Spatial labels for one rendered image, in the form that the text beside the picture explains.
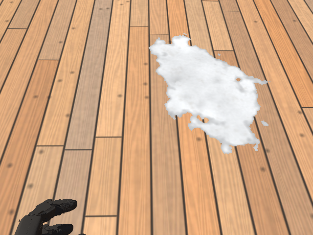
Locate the left robot hand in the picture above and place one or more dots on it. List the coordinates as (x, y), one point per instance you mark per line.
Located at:
(32, 224)

